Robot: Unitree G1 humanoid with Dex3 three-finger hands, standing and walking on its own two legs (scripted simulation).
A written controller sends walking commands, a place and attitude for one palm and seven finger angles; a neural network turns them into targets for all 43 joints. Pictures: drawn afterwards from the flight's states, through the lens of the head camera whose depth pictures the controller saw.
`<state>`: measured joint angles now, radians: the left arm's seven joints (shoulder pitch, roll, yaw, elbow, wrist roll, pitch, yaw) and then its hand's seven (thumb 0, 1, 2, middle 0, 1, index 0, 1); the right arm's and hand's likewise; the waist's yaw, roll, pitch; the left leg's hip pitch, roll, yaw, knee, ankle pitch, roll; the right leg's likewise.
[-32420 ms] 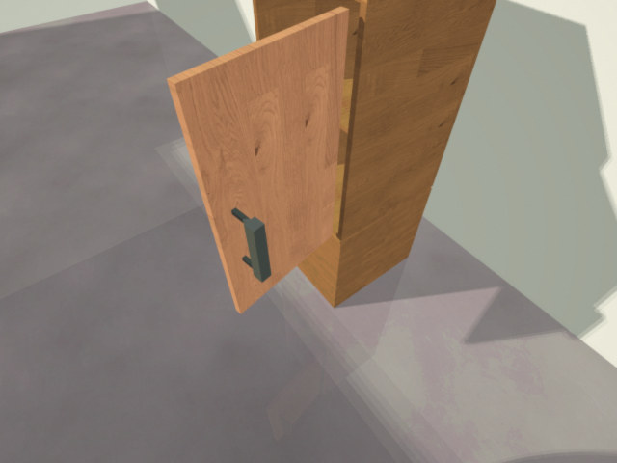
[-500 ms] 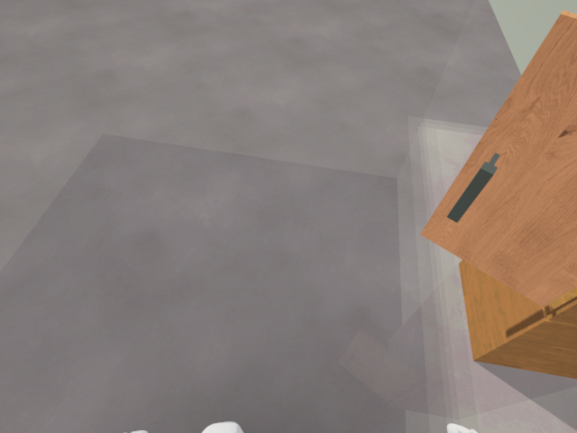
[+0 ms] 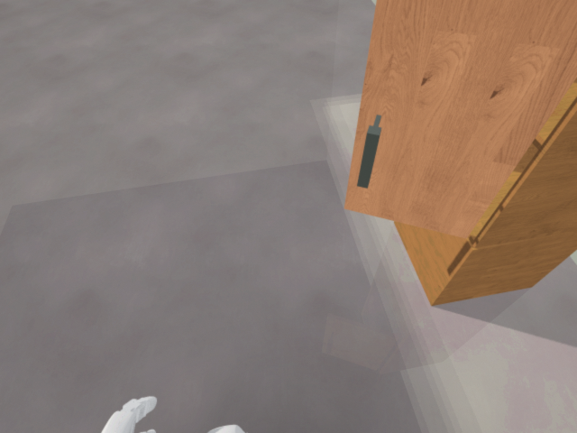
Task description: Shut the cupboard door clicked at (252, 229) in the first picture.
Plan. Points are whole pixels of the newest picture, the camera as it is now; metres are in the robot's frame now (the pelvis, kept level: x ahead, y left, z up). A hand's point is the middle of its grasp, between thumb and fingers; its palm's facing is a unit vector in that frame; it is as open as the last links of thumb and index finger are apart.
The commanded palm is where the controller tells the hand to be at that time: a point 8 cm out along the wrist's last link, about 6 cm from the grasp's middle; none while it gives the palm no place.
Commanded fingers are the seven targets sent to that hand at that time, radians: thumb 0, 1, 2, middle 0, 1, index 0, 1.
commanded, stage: turn to face it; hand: left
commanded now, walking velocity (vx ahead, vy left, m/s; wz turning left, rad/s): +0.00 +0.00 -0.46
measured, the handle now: (370, 152) +0.68 -0.15 -0.07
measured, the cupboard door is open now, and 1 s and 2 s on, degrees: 61 61 61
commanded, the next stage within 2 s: take the last steps up to it in 0.42 s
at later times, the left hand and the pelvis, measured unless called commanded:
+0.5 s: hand (163, 427) +0.15 +0.21 -0.15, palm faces -0.18 -0.97 -0.19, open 7.4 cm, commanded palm none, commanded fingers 0.00 0.90 0.90 -0.20 -0.30 -0.20 -0.30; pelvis +0.03 +0.03 +0.02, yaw -12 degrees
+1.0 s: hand (202, 417) +0.17 +0.16 -0.18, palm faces -0.29 -0.95 -0.14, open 7.4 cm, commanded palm none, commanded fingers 0.00 0.90 0.90 -0.20 -0.30 -0.20 -0.30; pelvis +0.12 -0.01 +0.00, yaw -19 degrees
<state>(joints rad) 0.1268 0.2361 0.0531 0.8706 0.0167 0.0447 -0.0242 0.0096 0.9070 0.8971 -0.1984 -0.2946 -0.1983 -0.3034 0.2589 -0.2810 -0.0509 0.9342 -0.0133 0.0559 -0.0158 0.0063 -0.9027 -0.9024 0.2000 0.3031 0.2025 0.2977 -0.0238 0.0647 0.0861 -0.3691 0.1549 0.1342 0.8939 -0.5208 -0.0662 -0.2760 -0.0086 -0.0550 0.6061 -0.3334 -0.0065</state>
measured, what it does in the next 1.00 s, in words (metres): walks ahead, turning right: left foot, then right foot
